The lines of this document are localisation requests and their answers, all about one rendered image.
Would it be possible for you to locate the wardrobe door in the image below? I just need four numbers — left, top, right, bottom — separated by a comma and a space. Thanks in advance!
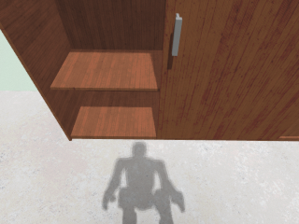
281, 119, 299, 136
156, 0, 299, 140

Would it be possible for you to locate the handle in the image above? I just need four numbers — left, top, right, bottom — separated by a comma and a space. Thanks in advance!
172, 13, 182, 56

